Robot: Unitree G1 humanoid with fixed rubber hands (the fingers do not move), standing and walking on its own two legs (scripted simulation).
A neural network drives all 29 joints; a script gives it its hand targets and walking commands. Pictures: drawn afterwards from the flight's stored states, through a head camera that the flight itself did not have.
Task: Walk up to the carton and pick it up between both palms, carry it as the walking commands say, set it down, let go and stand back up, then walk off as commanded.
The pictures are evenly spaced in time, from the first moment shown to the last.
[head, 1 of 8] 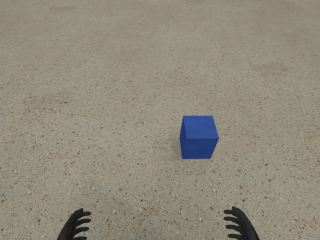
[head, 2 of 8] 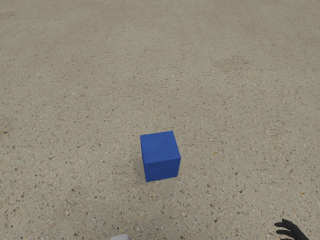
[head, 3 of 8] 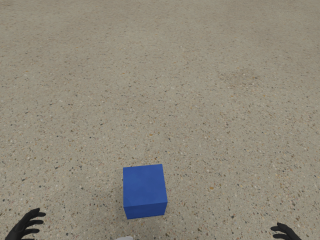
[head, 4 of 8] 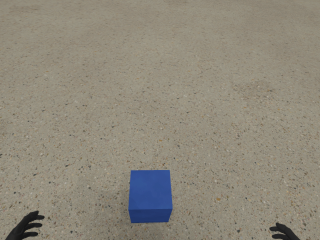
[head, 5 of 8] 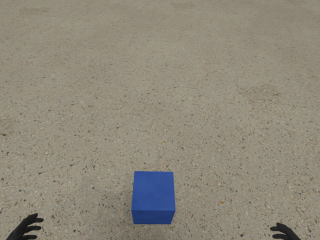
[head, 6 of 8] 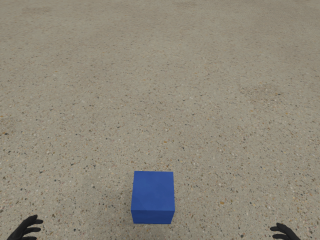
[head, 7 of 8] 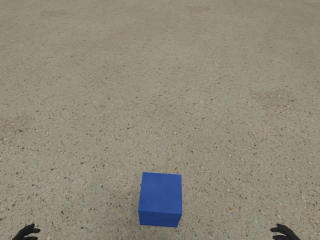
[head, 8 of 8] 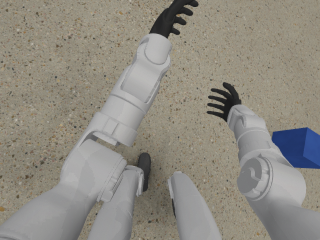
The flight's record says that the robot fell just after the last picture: yes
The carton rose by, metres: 0.00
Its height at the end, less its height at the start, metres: +0.00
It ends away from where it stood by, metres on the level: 0.00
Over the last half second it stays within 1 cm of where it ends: yes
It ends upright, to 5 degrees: yes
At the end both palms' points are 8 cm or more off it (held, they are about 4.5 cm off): yes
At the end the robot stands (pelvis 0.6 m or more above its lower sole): yes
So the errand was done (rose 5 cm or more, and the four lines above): no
